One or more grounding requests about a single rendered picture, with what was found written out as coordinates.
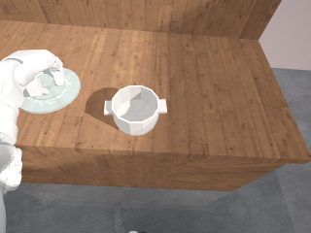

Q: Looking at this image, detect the robot left hand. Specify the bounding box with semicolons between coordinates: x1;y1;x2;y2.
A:
9;50;64;97

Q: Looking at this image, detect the left robot forearm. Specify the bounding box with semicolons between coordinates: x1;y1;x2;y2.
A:
0;55;35;146

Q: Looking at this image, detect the knob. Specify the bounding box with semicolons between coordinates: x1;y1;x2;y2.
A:
38;74;55;90

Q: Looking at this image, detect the pot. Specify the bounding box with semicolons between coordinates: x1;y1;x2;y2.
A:
104;85;167;136

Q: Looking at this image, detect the robot left upper arm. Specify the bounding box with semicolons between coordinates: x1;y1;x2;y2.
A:
0;145;22;233

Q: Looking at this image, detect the lid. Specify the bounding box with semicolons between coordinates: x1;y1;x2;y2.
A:
20;68;81;114

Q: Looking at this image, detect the table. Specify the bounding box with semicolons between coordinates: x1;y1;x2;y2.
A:
0;0;311;192

